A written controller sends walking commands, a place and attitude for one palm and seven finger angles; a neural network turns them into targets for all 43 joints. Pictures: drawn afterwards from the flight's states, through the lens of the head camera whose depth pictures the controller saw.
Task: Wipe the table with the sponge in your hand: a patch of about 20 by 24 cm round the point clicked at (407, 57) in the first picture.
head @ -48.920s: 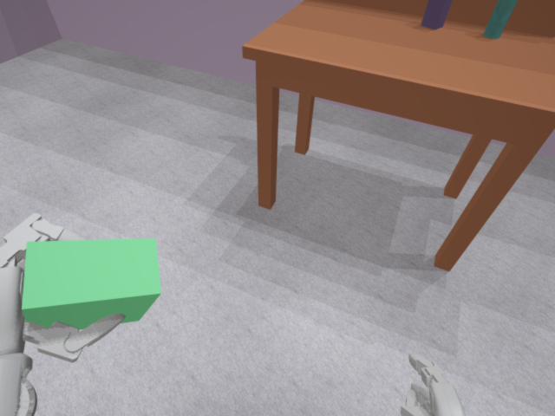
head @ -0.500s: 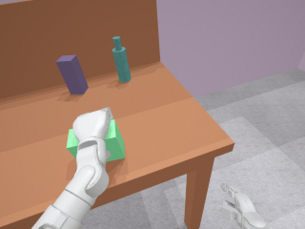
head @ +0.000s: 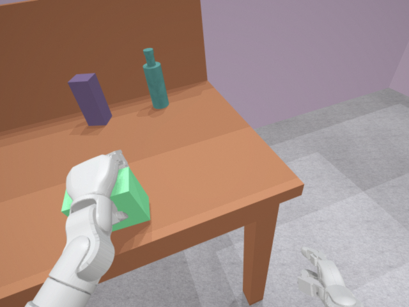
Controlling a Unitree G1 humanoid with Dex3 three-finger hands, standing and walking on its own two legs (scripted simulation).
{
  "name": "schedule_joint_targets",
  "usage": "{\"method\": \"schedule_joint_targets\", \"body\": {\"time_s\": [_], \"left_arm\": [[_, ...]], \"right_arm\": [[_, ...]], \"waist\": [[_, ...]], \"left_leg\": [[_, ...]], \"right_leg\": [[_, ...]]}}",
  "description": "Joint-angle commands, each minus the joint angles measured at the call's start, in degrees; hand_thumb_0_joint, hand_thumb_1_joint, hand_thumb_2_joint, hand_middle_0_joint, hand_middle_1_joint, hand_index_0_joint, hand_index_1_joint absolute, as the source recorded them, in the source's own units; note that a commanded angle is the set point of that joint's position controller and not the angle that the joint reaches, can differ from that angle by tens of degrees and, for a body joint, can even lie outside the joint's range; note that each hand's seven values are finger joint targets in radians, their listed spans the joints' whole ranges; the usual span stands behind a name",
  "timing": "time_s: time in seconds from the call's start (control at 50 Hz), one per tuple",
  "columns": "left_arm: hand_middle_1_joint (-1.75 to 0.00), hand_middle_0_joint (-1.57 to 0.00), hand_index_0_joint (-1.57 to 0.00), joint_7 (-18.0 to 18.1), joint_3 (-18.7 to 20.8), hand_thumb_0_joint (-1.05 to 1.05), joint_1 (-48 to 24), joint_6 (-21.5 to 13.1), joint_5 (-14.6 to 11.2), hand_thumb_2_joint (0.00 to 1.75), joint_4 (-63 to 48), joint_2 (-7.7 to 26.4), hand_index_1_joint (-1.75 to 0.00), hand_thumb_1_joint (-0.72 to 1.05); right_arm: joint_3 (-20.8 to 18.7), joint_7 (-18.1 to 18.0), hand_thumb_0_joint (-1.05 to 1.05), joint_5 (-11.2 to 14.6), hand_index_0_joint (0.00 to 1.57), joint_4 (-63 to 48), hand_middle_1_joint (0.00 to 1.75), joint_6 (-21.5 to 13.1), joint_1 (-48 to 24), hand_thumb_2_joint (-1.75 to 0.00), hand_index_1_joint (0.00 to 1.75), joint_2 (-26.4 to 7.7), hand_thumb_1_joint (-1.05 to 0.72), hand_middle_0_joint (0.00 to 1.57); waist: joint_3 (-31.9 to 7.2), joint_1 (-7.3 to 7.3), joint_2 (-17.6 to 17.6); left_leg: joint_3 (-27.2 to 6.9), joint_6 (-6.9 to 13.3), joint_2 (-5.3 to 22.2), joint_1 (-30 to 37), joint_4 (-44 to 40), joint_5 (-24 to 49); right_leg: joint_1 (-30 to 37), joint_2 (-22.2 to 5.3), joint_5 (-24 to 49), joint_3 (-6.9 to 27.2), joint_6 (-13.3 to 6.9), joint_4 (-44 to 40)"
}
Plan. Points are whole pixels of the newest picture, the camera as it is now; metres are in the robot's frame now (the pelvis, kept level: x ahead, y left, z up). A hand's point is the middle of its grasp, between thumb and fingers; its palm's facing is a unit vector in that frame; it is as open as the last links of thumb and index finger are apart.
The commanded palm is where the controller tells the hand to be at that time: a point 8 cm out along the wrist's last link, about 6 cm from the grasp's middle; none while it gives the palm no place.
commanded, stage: slide back across to the middle lane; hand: left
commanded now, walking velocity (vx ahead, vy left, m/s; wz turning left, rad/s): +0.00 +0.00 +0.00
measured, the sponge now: (114, 207) +0.29 +0.23 +0.07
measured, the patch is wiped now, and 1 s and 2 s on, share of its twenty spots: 1.00 1.00 1.00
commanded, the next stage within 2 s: wipe forward along the middle lane in 0.20 s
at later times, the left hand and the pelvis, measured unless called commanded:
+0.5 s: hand (89, 197) +0.27 +0.26 +0.12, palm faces +0.07 -0.10 -0.99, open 10.2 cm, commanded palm +0.25 +0.28 +0.16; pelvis -0.01 +0.00 +0.00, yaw +1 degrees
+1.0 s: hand (89, 180) +0.32 +0.29 +0.11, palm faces -0.02 -0.04 -1.00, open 10.2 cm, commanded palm +0.31 +0.30 +0.14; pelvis -0.02 +0.00 +0.00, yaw +2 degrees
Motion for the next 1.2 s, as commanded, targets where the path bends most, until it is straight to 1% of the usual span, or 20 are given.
{"method": "schedule_joint_targets", "body": {"time_s": [0.0, 0.06, 0.12, 0.26, 0.28, 0.36, 0.42, 0.46, 0.48, 0.58, 0.68, 0.76, 0.8, 0.86, 0.9, 1.04, 1.06, 1.1, 1.16, 1.18], "left_arm": [[-1.60, -1.20, -1.20, -0.22, 7.68, 0.00, -9.52, 0.58, 1.77, 1.30, -5.07, 10.69, -1.60, 0.10], [-1.60, -1.20, -1.20, -0.85, 10.16, 0.00, -7.97, -0.25, 1.91, 1.30, -6.05, 13.07, -1.60, 0.10], [-1.60, -1.20, -1.20, -1.40, 7.95, 0.00, -11.03, -0.76, 2.65, 1.30, -3.26, 11.61, -1.60, 0.10], [-1.60, -1.20, -1.20, -1.73, 12.54, 0.00, -6.40, -3.31, 3.47, 1.30, -2.62, 15.69, -1.60, 0.10], [-1.60, -1.20, -1.20, -1.78, 9.78, 0.00, -8.49, -3.31, 3.64, 1.30, -2.49, 13.13, -1.60, 0.10], [-1.60, -1.20, -1.20, -1.33, 11.96, 0.00, -12.51, -3.38, 4.22, 1.30, 1.96, 16.09, -1.60, 0.10], [-1.60, -1.20, -1.20, -1.79, 8.76, 0.00, -16.85, -3.44, 4.83, 1.30, 7.48, 14.09, -1.60, 0.10], [-1.60, -1.20, -1.20, -2.04, 10.94, 0.00, -18.41, -4.05, 5.56, 1.30, 9.85, 16.81, -1.60, 0.10], [-1.60, -1.20, -1.20, -2.36, 8.04, 0.00, -20.17, -4.34, 5.84, 1.30, 10.55, 14.14, -1.60, 0.10], [-1.60, -1.20, -1.20, -3.27, 7.10, 0.00, -22.14, -6.70, 6.11, 1.30, 15.68, 13.06, -1.60, 0.10], [-1.60, -1.20, -1.20, -3.07, 9.44, 0.00, -24.01, -9.88, 6.15, 1.30, 21.53, 15.68, -1.60, 0.10], [-1.60, -1.20, -1.20, -2.52, 11.37, 0.00, -24.76, -11.93, 6.08, 1.30, 23.53, 17.08, -1.60, 0.10], [-1.60, -1.20, -1.20, -2.16, 8.91, 0.00, -25.86, -12.49, 6.03, 1.30, 25.44, 14.36, -1.60, 0.10], [-1.60, -1.20, -1.20, -1.78, 11.78, 0.00, -27.10, -13.31, 6.24, 1.30, 28.90, 17.90, -1.60, 0.10], [-1.60, -1.20, -1.20, -1.65, 9.12, 0.00, -30.93, -13.70, 6.38, 1.30, 31.97, 16.21, -1.60, 0.10], [-1.60, -1.20, -1.20, -1.43, 10.49, 0.00, -38.90, -16.90, 7.45, 1.30, 39.66, 20.56, -1.60, 0.10], [-1.60, -1.20, -1.20, -1.29, 13.06, 0.00, -39.11, -17.51, 7.83, 1.30, 40.94, 23.34, -1.60, 0.10], [-1.60, -1.20, -1.20, -1.34, 9.67, 0.00, -40.29, -18.45, 7.83, 1.30, 42.08, 19.70, -1.60, 0.10], [-1.60, -1.20, -1.20, -1.10, 13.82, 0.00, -41.34, -20.24, 7.98, 1.30, 44.58, 24.71, -1.60, 0.10], [-1.60, -1.20, -1.20, -0.97, 11.87, 0.00, -42.82, -20.87, 8.15, 1.30, 45.51, 23.07, -1.60, 0.10]], "right_arm": [[-1.59, -0.84, 0.00, -0.31, 0.20, -10.86, 0.30, -4.19, -14.51, -0.90, 0.30, -4.70, -0.90, 0.20], [-1.68, -0.93, 0.00, -0.39, 0.20, -10.85, 0.30, -4.92, -14.85, -0.90, 0.30, -4.80, -0.90, 0.20], [-1.61, -1.53, 0.00, -0.48, 0.20, -9.95, 0.30, -5.52, -13.80, -0.90, 0.30, -5.16, -0.90, 0.20], [-1.75, -1.50, 0.00, -0.75, 0.20, -9.63, 0.30, -6.89, -14.08, -0.90, 0.30, -5.21, -0.90, 0.20], [-1.59, -1.62, 0.00, -0.87, 0.20, -9.76, 0.30, -7.01, -13.53, -0.90, 0.30, -5.03, -0.90, 0.20], [-1.67, -2.29, 0.00, -0.80, 0.20, -8.41, 0.30, -7.20, -13.56, -0.90, 0.30, -5.58, -0.90, 0.20], [-1.51, -2.96, 0.00, -0.66, 0.20, -7.39, 0.30, -7.27, -12.19, -0.90, 0.30, -5.83, -0.90, 0.20], [-1.47, -3.27, 0.00, -0.68, 0.20, -7.17, 0.30, -7.45, -11.88, -0.90, 0.30, -6.02, -0.90, 0.20], [-1.38, -3.46, 0.00, -0.73, 0.20, -7.41, 0.30, -7.61, -11.29, -0.90, 0.30, -5.96, -0.90, 0.20], [-1.57, -3.80, 0.00, -0.61, 0.20, -7.18, 0.30, -7.98, -9.12, -0.90, 0.30, -6.14, -0.90, 0.20], [-1.76, -4.16, 0.00, -0.82, 0.20, -6.54, 0.30, -8.09, -6.91, -0.90, 0.30, -6.71, -0.90, 0.20], [-2.24, -4.27, 0.00, -0.79, 0.20, -6.46, 0.30, -8.11, -5.97, -0.90, 0.30, -7.05, -0.90, 0.20], [-2.51, -4.36, 0.00, -0.65, 0.20, -6.36, 0.30, -8.17, -4.78, -0.90, 0.30, -6.94, -0.90, 0.20], [-2.60, -4.55, 0.00, -0.72, 0.20, -5.67, 0.30, -8.09, -4.07, -0.90, 0.30, -7.61, -0.90, 0.20], [-2.73, -4.92, 0.00, -0.54, 0.20, -5.18, 0.30, -8.17, -2.62, -0.90, 0.30, -7.62, -0.90, 0.20], [-3.11, -5.68, 0.00, -0.51, 0.20, -3.73, 0.30, -8.31, 0.60, -0.90, 0.30, -8.13, -0.90, 0.20], [-3.16, -5.70, 0.00, -0.53, 0.20, -3.62, 0.30, -8.31, 0.98, -0.90, 0.30, -8.31, -0.90, 0.20], [-3.24, -5.60, 0.00, -0.39, 0.20, -3.99, 0.30, -8.31, 1.95, -0.90, 0.30, -7.94, -0.90, 0.20], [-3.53, -5.64, 0.00, -0.46, 0.20, -3.72, 0.30, -8.18, 3.08, -0.90, 0.30, -8.46, -0.90, 0.20], [-3.44, -5.69, 0.00, -0.53, 0.20, -3.69, 0.30, -8.13, 3.83, -0.90, 0.30, -8.28, -0.90, 0.20]], "waist": [[-5.61, 2.15, -8.13], [-6.63, 2.73, -7.63], [-5.20, 1.60, -8.21], [-6.65, 3.14, -8.18], [-7.04, 2.46, -8.45], [-4.12, 2.13, -8.06], [-2.23, 0.77, -8.63], [-3.00, 1.09, -8.95], [-4.46, 0.50, -8.54], [-5.71, 0.09, -8.42], [-4.83, -0.24, -10.73], [-5.25, 0.16, -8.92], [-4.70, -0.54, -9.70], [-4.41, -0.44, -10.83], [-3.02, -1.85, -12.12], [-5.37, -2.72, -10.35], [-6.26, -2.31, -9.91], [-6.77, -2.97, -9.67], [-8.34, -2.58, -10.39], [-8.33, -3.42, -10.82]], "left_leg": [[0.30, 3.30, -2.33, -6.56, -2.86, 12.09], [-0.44, 3.36, -2.46, -5.92, -3.06, 11.86], [-0.13, 3.37, -2.41, -6.38, -3.32, 10.73], [-0.90, 3.24, -2.67, -6.21, -3.26, 11.12], [-0.25, 3.35, -2.53, -6.60, -3.42, 11.32], [-0.82, 3.04, -2.54, -6.39, -3.98, 9.40], [-0.28, 2.91, -2.40, -7.37, -4.40, 7.61], [-0.75, 2.86, -2.65, -7.37, -4.35, 6.49], [-0.03, 2.99, -2.63, -7.60, -4.20, 7.21], [-0.04, 2.92, -2.55, -8.07, -4.04, 7.03], [0.01, 2.80, -2.39, -10.37, -3.61, 6.27], [-0.47, 2.62, -2.39, -10.69, -3.75, 5.96], [0.12, 2.78, -2.42, -11.14, -3.33, 5.66], [-0.36, 2.72, -2.34, -12.46, -3.44, 4.48], [0.44, 2.92, -2.35, -13.33, -2.96, 2.64], [0.62, 2.82, -2.59, -15.71, -2.19, 0.24], [0.13, 2.75, -2.61, -16.00, -2.32, 0.45], [0.55, 2.91, -2.58, -16.17, -1.94, 0.59], [0.06, 2.92, -2.50, -17.41, -1.45, 0.95], [0.37, 3.02, -2.55, -18.05, -1.13, 1.03]], "right_leg": [[8.99, -2.66, 5.74, 4.33, 0.13, -6.20], [9.12, -2.38, 5.00, 5.32, -0.14, -6.65], [7.85, -2.68, 3.72, 4.26, 0.15, -7.12], [8.97, -2.41, 4.09, 5.36, -0.14, -6.81], [9.34, -2.83, 4.54, 3.54, 0.18, -6.19], [6.43, -2.20, 1.73, 4.67, -0.24, -7.92], [5.00, -2.56, -0.31, 2.82, 0.21, -8.47], [4.67, -2.28, -2.57, 4.33, -0.13, -9.06], [5.69, -2.77, -0.98, 2.59, 0.18, -8.23], [5.56, -2.84, 0.01, 1.61, 0.26, -7.91], [5.43, -3.07, 0.56, 1.85, 0.56, -7.78], [4.24, -2.77, 0.25, 2.02, 0.15, -7.80], [3.53, -2.97, 0.28, 0.87, 0.53, -7.73], [2.81, -2.83, -1.33, 2.03, 0.46, -8.15], [1.41, -3.18, -3.69, 1.38, 1.16, -8.67], [0.93, -3.81, -6.97, 2.14, 1.42, -8.84], [1.17, -3.59, -6.81, 2.98, 1.07, -8.72], [0.95, -3.82, -5.96, 1.75, 1.36, -8.44], [1.81, -3.87, -5.45, 3.11, 1.22, -8.36], [1.98, -4.11, -4.90, 2.56, 1.54, -8.02]]}}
